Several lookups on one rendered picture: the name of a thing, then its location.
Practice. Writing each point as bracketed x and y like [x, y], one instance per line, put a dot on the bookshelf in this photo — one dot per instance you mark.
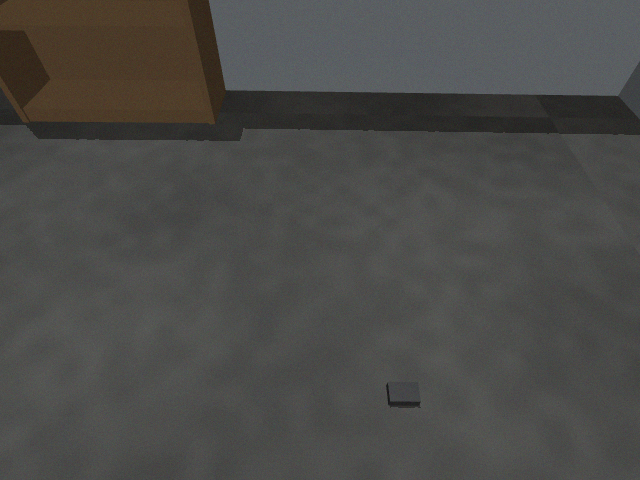
[151, 61]

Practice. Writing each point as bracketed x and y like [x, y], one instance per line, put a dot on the small box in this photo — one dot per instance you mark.
[403, 394]

